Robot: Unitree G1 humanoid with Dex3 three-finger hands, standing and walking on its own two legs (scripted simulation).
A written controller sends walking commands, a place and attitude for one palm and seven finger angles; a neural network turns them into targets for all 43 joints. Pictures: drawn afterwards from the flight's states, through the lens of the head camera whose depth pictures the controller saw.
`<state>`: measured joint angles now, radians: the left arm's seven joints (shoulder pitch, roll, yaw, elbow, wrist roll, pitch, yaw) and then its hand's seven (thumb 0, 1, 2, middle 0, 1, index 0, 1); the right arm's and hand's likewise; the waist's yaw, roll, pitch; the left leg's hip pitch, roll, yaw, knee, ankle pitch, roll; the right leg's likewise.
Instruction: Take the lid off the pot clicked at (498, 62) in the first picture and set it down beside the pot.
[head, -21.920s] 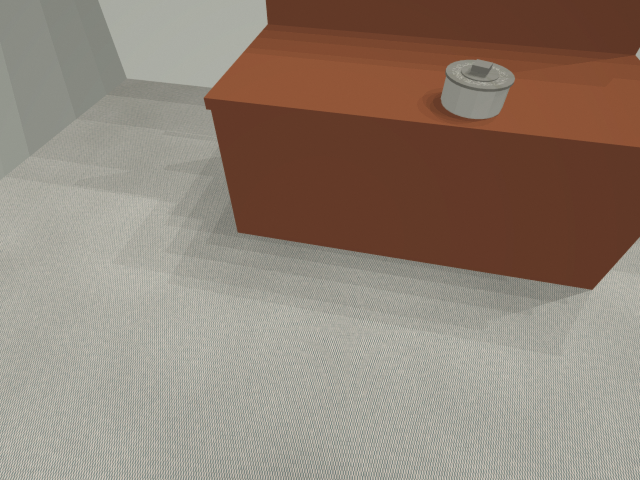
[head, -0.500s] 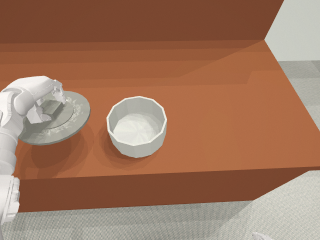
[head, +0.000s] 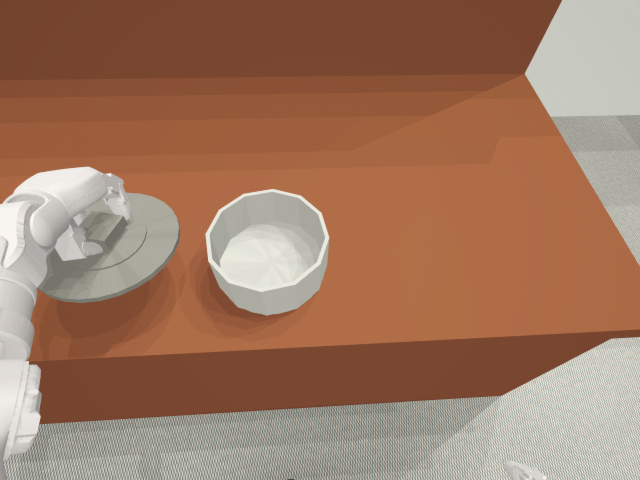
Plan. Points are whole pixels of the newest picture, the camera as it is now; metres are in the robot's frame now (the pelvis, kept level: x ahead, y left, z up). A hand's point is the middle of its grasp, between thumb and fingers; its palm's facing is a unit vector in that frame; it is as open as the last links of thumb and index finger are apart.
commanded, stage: lower the lid onto the table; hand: left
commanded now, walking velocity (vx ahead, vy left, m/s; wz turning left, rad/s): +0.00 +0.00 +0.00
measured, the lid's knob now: (100, 229) +0.43 +0.32 +0.02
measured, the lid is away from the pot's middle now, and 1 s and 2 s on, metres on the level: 0.23 0.23 0.24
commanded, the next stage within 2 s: open the fingers wide in 1.52 s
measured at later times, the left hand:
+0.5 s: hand (97, 241) +0.41 +0.31 +0.02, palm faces -0.47 -0.11 -0.87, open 8.5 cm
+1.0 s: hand (103, 250) +0.41 +0.32 -0.01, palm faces -0.48 -0.11 -0.87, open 8.5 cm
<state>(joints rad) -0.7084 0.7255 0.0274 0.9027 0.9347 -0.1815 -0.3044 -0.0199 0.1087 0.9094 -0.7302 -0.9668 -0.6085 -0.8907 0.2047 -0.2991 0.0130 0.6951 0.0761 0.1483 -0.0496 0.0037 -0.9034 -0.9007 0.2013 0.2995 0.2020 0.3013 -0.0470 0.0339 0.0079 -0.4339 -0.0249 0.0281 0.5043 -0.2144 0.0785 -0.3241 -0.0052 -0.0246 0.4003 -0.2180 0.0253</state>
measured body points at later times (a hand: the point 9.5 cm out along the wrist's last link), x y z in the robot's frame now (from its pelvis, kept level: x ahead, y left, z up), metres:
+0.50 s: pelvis +0.00 +0.00 -0.01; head +0.08 +0.01 +0.44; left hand +0.43 +0.32 +0.07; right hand +0.06 -0.29 -0.13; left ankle +0.02 +0.07 -0.74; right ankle -0.02 -0.15 -0.74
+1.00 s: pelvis +0.00 +0.01 -0.02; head +0.10 +0.03 +0.42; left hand +0.44 +0.33 +0.04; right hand +0.04 -0.28 -0.13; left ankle +0.02 +0.07 -0.74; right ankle -0.02 -0.15 -0.74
